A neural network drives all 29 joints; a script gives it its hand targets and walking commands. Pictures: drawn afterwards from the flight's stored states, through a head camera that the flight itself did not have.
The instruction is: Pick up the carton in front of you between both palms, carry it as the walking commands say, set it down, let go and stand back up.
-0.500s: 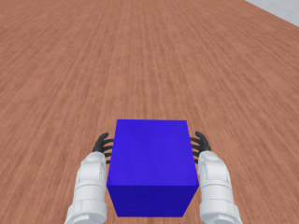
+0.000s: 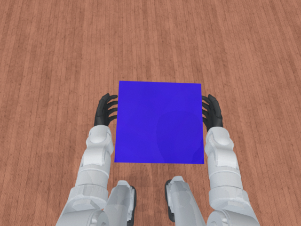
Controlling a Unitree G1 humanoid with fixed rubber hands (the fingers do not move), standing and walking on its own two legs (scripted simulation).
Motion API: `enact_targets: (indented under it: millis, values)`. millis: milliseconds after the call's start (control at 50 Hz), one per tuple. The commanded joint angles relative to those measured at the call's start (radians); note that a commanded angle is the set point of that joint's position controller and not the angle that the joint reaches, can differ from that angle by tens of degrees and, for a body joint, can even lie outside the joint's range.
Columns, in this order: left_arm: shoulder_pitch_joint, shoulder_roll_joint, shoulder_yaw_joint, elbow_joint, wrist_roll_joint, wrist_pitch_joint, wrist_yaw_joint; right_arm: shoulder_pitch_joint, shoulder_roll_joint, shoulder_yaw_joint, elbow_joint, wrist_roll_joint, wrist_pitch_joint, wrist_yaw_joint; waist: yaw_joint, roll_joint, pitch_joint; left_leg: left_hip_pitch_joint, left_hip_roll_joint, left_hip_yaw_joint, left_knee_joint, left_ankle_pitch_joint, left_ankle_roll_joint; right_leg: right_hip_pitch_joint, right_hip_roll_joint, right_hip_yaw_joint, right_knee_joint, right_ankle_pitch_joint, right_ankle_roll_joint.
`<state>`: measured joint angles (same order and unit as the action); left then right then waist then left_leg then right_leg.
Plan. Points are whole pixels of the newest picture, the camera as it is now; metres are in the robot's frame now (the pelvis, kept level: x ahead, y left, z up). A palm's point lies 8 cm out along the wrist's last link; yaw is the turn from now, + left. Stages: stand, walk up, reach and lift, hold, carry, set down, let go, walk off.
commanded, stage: set down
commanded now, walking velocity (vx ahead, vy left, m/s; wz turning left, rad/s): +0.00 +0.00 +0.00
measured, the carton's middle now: (156, 127) +0.39 -0.03 -0.15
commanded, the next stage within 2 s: none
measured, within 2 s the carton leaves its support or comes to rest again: neither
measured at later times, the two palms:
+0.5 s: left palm (117, 119) +0.44 +0.10 -0.22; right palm (201, 126) +0.41 -0.20 -0.22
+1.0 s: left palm (126, 119) +0.49 +0.09 -0.38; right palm (193, 129) +0.43 -0.20 -0.37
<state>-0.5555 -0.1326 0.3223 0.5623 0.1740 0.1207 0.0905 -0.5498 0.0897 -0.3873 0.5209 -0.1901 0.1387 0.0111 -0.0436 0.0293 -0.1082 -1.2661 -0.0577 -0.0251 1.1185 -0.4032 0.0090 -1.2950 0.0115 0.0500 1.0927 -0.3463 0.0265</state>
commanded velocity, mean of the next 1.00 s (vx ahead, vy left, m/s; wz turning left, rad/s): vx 0.00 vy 0.00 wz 0.00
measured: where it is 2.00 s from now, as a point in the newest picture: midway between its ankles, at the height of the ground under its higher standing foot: (151, 211)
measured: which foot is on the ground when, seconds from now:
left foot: down 0.00-1.00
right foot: down 0.00-1.00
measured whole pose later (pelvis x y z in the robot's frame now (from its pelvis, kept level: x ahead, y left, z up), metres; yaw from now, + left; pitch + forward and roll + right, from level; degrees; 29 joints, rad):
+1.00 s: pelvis -0.05 +0.00 -0.24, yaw +0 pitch +47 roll -2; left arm -1.27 0.15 0.26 0.91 0.13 0.24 0.08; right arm -1.10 0.00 -0.54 0.65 -0.14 0.26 -0.09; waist -0.09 0.03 0.02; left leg -2.25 -0.08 -0.03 1.99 -0.55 -0.01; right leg -2.27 0.03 0.02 1.93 -0.48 0.04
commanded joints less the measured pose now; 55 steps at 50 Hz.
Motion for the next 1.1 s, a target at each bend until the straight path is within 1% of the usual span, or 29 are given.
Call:
enact_targets:
  millis: [0, 60, 100, 160, 240, 320, 400, 500, 600, 840, 1080]
  values:
    - [-0.534, -0.854, -0.542, 0.001, -0.046, 0.003, -0.173, -0.488, 0.819, 0.526, 0.054, 0.052, 0.012, 0.187, -0.022, 0.012, -0.806, 0.318, -0.095, -0.037, -0.051, 0.269, -0.049, 0.332, 0.136, -0.042, 0.018, 0.257, -0.013]
    - [-0.626, -0.861, -0.522, 0.035, -0.048, 0.035, -0.192, -0.543, 0.836, 0.459, 0.101, 0.029, 0.043, 0.185, -0.055, 0.034, -0.784, 0.198, -0.103, -0.023, -0.007, 0.154, -0.047, 0.26, 0.138, -0.055, 0.062, 0.172, -0.019]
    - [-0.668, -0.853, -0.494, 0.064, -0.043, 0.05, -0.202, -0.581, 0.848, 0.43, 0.124, 0.02, 0.062, 0.182, -0.055, 0.045, -0.782, 0.132, -0.107, -0.014, 0.024, 0.113, -0.044, 0.219, 0.138, -0.057, 0.092, 0.143, -0.019]
    - [-0.722, -0.837, -0.452, 0.098, -0.036, 0.062, -0.208, -0.64, 0.864, 0.409, 0.143, 0.018, 0.081, 0.177, -0.05, 0.042, -0.814, 0.047, -0.116, -0.001, 0.081, 0.092, -0.04, 0.171, 0.138, -0.059, 0.145, 0.131, -0.014]
    - [-0.789, -0.813, -0.416, 0.126, -0.033, 0.068, -0.211, -0.719, 0.878, 0.41, 0.146, 0.034, 0.093, 0.164, -0.035, 0.02, -0.871, -0.054, -0.128, 0.017, 0.163, 0.074, -0.033, 0.122, 0.139, -0.061, 0.218, 0.128, -0.002]
    - [-0.854, -0.796, -0.407, 0.142, -0.046, 0.072, -0.215, -0.793, 0.885, 0.43, 0.13, 0.06, 0.1, 0.148, -0.028, -0.006, -0.937, -0.139, -0.134, 0.033, 0.245, 0.06, -0.027, 0.091, 0.142, -0.066, 0.287, 0.127, 0.011]
    - [-0.916, -0.787, -0.422, 0.15, -0.074, 0.079, -0.223, -0.855, 0.886, 0.451, 0.108, 0.084, 0.107, 0.131, -0.033, -0.02, -0.999, -0.209, -0.137, 0.044, 0.32, 0.058, -0.027, 0.067, 0.146, -0.073, 0.352, 0.141, 0.02]
    - [-0.982, -0.771, -0.442, 0.161, -0.107, 0.085, -0.231, -0.913, 0.873, 0.46, 0.092, 0.101, 0.113, 0.115, -0.048, -0.013, -1.046, -0.283, -0.138, 0.052, 0.402, 0.062, -0.029, 0.024, 0.147, -0.082, 0.429, 0.166, 0.026]
    - [-1.041, -0.746, -0.442, 0.181, -0.12, 0.087, -0.231, -0.972, 0.849, 0.444, 0.089, 0.113, 0.113, 0.109, -0.059, 0.013, -1.057, -0.341, -0.135, 0.057, 0.473, 0.064, -0.03, -0.047, 0.145, -0.092, 0.501, 0.175, 0.027]
    - [-1.184, -0.666, -0.41, 0.256, -0.117, 0.09, -0.216, -1.131, 0.751, 0.377, 0.112, 0.133, 0.112, 0.121, -0.077, 0.052, -1.032, -0.424, -0.121, 0.057, 0.623, 0.053, -0.023, -0.247, 0.13, -0.129, 0.661, 0.142, 0.03]
    - [-1.325, -0.592, -0.477, 0.307, -0.191, 0.074, -0.21, -1.28, 0.639, 0.36, 0.12, 0.195, 0.084, 0.142, -0.124, 0.092, -0.996, -0.428, -0.101, 0.049, 0.775, 0.089, -0.017, -0.354, 0.098, -0.156, 0.816, 0.15, 0.027]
